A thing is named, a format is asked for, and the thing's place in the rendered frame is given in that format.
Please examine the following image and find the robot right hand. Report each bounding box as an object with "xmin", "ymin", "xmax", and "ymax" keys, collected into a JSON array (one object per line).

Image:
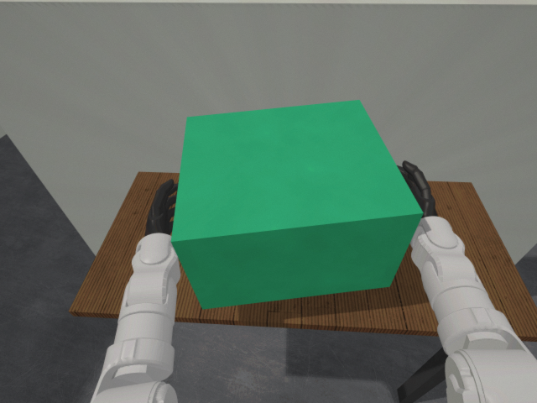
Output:
[{"xmin": 397, "ymin": 160, "xmax": 438, "ymax": 218}]

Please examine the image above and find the robot left hand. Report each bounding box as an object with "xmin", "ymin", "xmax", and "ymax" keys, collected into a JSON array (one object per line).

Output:
[{"xmin": 145, "ymin": 179, "xmax": 179, "ymax": 236}]

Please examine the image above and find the right robot upper arm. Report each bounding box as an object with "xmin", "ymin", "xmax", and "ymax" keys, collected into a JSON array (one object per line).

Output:
[{"xmin": 445, "ymin": 349, "xmax": 537, "ymax": 403}]

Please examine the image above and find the table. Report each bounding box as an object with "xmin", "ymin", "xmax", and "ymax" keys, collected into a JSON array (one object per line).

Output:
[{"xmin": 69, "ymin": 172, "xmax": 537, "ymax": 403}]

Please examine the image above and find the left robot upper arm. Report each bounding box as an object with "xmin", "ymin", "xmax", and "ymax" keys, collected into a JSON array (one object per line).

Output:
[{"xmin": 92, "ymin": 381, "xmax": 178, "ymax": 403}]

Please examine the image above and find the left robot forearm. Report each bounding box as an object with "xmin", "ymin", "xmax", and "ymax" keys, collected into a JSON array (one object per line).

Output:
[{"xmin": 91, "ymin": 233, "xmax": 180, "ymax": 403}]

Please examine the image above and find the carton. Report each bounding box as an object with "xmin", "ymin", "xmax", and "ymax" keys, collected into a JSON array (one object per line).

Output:
[{"xmin": 171, "ymin": 100, "xmax": 424, "ymax": 310}]

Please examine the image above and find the right robot forearm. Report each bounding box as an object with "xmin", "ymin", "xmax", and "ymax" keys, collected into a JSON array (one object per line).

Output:
[{"xmin": 410, "ymin": 216, "xmax": 537, "ymax": 362}]

